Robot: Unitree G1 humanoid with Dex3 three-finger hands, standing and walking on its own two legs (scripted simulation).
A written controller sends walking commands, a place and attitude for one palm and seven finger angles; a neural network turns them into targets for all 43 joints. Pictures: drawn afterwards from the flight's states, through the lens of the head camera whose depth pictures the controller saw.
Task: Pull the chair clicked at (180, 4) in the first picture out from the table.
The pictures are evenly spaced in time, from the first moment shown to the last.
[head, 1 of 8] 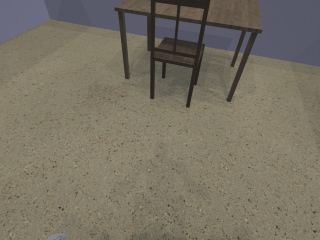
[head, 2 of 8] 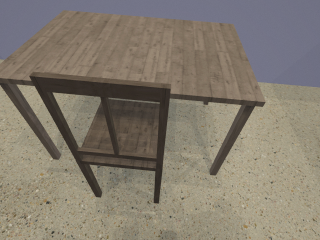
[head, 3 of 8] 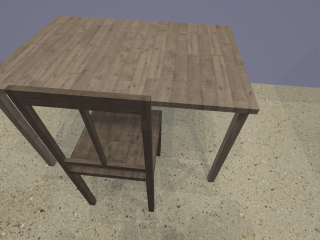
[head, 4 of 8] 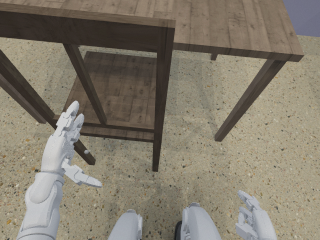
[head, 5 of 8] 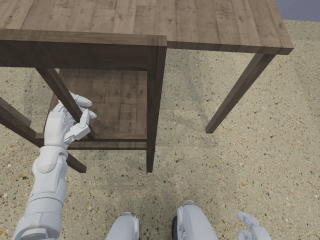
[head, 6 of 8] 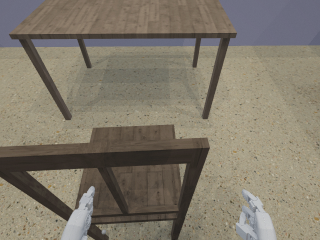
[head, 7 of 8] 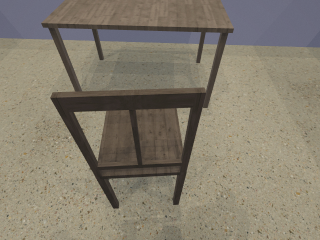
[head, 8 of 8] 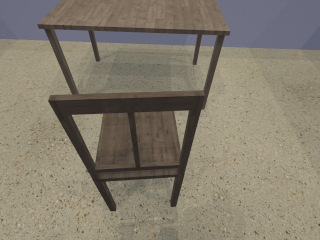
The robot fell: no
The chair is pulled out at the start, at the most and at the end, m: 0.00 0.64 0.64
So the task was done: yes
